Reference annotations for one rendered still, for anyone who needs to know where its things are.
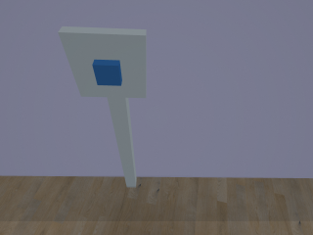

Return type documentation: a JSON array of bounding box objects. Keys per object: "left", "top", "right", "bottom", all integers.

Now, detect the panel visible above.
[{"left": 58, "top": 26, "right": 147, "bottom": 188}]

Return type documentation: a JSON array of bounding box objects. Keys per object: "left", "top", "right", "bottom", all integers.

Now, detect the button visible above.
[{"left": 92, "top": 60, "right": 122, "bottom": 86}]

